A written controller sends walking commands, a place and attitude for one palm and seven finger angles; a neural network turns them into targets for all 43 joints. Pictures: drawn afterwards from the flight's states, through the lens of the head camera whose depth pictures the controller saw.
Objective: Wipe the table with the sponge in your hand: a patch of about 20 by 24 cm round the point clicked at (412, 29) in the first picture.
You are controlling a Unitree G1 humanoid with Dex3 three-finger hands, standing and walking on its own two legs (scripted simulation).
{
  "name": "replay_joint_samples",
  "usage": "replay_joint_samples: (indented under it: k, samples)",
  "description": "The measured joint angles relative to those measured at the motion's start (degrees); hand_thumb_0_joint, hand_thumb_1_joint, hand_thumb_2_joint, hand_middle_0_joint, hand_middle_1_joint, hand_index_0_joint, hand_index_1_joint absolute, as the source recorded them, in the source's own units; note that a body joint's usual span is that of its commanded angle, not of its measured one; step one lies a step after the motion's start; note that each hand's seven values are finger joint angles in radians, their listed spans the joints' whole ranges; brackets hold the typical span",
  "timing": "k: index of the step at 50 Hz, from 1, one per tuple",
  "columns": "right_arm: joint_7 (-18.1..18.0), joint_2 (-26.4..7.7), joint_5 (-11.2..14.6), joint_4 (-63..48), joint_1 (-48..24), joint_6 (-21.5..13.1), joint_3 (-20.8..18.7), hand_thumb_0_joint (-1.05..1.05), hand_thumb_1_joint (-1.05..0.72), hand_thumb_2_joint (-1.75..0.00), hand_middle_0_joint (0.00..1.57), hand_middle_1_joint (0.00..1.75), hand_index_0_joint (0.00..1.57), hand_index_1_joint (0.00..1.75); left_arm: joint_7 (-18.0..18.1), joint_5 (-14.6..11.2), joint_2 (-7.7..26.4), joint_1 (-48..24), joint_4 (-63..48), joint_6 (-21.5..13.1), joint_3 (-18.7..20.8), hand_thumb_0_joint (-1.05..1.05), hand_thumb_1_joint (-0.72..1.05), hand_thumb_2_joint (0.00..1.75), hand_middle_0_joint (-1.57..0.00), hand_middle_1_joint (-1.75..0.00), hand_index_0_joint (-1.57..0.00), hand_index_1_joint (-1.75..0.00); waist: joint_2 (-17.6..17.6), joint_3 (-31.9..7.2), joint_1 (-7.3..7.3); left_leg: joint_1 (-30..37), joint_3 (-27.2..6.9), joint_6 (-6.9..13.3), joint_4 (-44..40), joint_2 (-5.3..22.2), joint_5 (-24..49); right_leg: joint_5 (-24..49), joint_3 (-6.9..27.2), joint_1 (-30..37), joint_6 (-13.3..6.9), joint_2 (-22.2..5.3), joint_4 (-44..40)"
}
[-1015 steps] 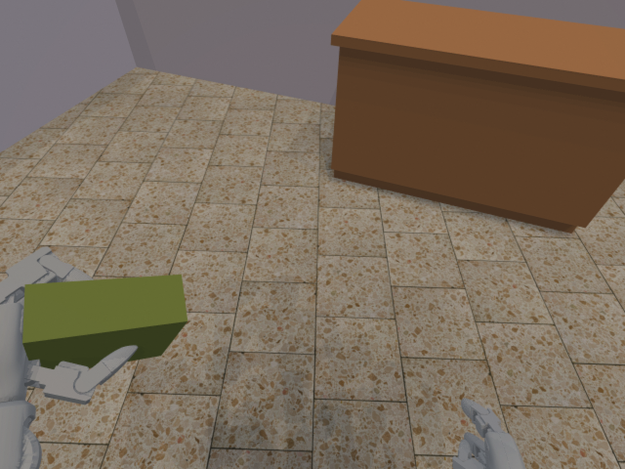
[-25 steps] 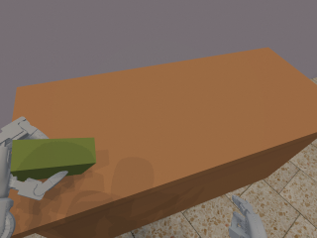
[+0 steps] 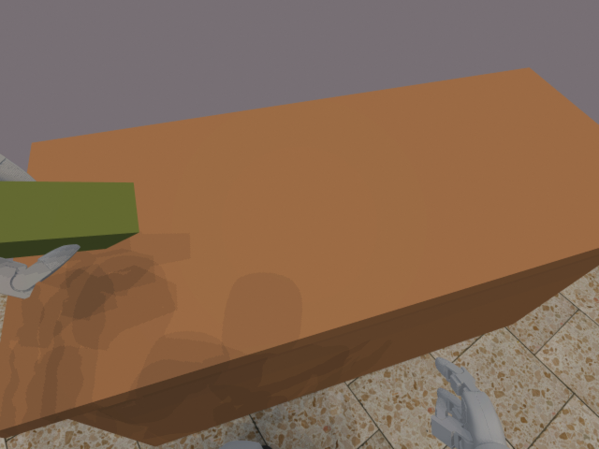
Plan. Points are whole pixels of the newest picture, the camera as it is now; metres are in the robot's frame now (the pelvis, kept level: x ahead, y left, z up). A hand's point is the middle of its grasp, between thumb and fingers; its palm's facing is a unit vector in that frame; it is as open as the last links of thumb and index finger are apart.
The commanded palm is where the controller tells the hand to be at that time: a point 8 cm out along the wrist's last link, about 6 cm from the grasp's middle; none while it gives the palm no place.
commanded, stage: come to a stop and stand still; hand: left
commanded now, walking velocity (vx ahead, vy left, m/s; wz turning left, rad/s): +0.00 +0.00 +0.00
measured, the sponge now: (73, 222) +0.28 +0.27 +0.17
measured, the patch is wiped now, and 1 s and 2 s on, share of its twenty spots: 0.00 0.00 0.00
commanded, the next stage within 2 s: look again from close up in 0.60 s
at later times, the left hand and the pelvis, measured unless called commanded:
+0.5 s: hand (49, 273) +0.23 +0.27 +0.16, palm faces +0.35 -0.85 -0.39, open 9.1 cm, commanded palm +0.17 +0.30 +0.18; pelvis +0.01 +0.02 +0.00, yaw +0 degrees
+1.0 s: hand (63, 281) +0.23 +0.26 +0.15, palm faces +0.33 -0.85 -0.40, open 9.1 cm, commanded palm +0.17 +0.30 +0.18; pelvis +0.01 +0.02 +0.00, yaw +0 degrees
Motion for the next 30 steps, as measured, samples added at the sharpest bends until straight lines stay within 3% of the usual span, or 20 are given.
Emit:
replay_joint_samples:
  k: [2,5,9,14,19,24,30]
  samples:
    - [1.4,-0.1,0.7,-0.8,-0.3,0.0,-0.2,0.02,-0.90,-0.90,0.20,0.30,0.21,0.30,0.7,-1.5,-2.7,3.8,-2.4,0.2,0.4,-0.01,-0.43,1.07,-0.83,-1.42,-0.83,-1.42,0.6,-0.3,-1.05,0.5,1.3,0.4,-0.3,-0.1,-0.2,-0.1,1.3,-0.2,0.5,-0.2,0.4]
    - [1.6,0.0,0.9,-1.8,0.6,-0.3,-0.3,0.02,-0.90,-0.90,0.20,0.30,0.21,0.30,-0.3,-1.5,-6.8,12.2,-7.1,-0.1,-4.3,-0.01,-0.43,1.07,-0.82,-1.42,-0.83,-1.42,1.3,-1.0,-2.54,1.5,2.4,0.9,-0.9,-0.4,-0.4,-0.2,2.4,0.3,1.0,-0.6,0.3]
    - [-0.2,0.8,0.8,-1.9,2.0,0.1,0.3,0.02,-0.90,-0.90,0.20,0.30,0.21,0.30,-1.8,-0.6,-7.6,18.3,-8.0,-0.6,-9.0,-0.01,-0.43,1.07,-0.83,-1.42,-0.83,-1.42,0.3,-1.4,-3.50,2.0,2.2,1.2,-1.1,-0.9,-0.5,-0.5,2.2,0.9,1.2,-1.0,0.2]
    - [-1.5,1.2,0.4,-1.5,3.5,-0.2,1.0,0.02,-0.90,-0.90,0.20,0.30,0.20,0.30,-1.4,-0.4,-6.0,16.6,-6.8,-0.6,-7.2,-0.01,-0.43,1.07,-0.83,-1.41,-0.83,-1.41,-0.8,-0.6,-2.61,1.5,0.9,1.3,-0.4,-1.1,-0.5,-0.5,0.8,1.4,1.2,-1.1,-0.2]
    - [-1.3,1.0,0.1,-0.6,3.4,-1.3,1.5,0.02,-0.90,-0.90,0.20,0.30,0.20,0.30,-0.1,-0.7,-7.0,14.6,-8.1,-1.6,-5.1,-0.01,-0.43,1.07,-0.83,-1.41,-0.83,-1.41,-0.7,-0.8,-1.67,1.4,0.5,1.5,-0.4,-1.1,-0.6,0.0,0.4,2.0,1.4,-1.2,-1.4]
    - [-1.1,1.2,0.0,-0.5,2.4,-1.3,1.7,0.02,-0.90,-0.90,0.20,0.30,0.21,0.30,-0.1,-0.3,-8.5,14.7,-7.8,-1.8,-6.8,-0.01,-0.43,1.07,-0.83,-1.42,-0.83,-1.41,-0.5,-1.9,-1.64,1.9,0.7,1.7,-1.1,-1.4,-0.5,0.3,0.7,2.5,1.8,-1.4,-2.4]
    - [-1.3,1.8,-0.2,-1.8,1.2,-0.7,2.0,0.02,-0.90,-0.90,0.20,0.30,0.21,0.30,-0.6,0.1,-8.0,15.4,-7.5,-0.8,-8.1,-0.01,-0.43,1.07,-0.83,-1.42,-0.83,-1.41,-1.0,-2.1,-2.26,2.2,0.8,1.9,-1.6,-1.7,-0.4,0.3,0.7,2.8,1.9,-1.7,-2.6]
